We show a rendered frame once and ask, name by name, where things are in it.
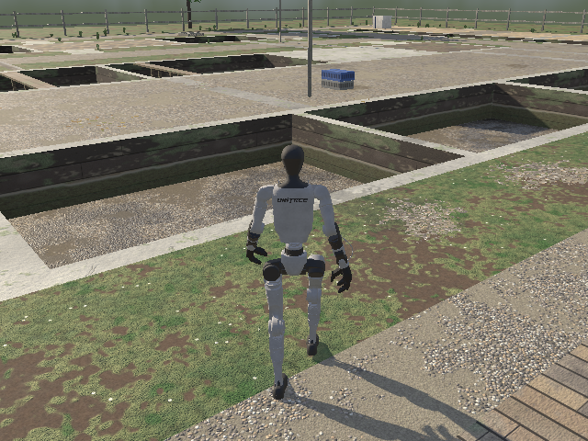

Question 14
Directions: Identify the robot left forearm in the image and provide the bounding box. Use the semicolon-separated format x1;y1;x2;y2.
246;220;260;251

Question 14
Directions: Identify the left robot hand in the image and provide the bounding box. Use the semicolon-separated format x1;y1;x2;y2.
246;246;267;265

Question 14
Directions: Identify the robot left upper arm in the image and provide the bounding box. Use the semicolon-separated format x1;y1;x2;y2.
250;185;274;234

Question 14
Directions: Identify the robot right upper arm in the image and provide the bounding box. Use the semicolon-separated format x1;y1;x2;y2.
312;185;337;237

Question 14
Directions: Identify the robot right thigh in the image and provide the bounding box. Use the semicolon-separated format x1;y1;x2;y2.
306;254;325;304

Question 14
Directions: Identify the robot left shin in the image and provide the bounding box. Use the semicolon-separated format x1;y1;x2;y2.
268;320;284;386

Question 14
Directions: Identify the robot right forearm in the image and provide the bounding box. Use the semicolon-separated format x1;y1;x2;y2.
328;222;349;269

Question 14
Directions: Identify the right robot hand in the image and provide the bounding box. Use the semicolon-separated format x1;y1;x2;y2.
331;266;352;293

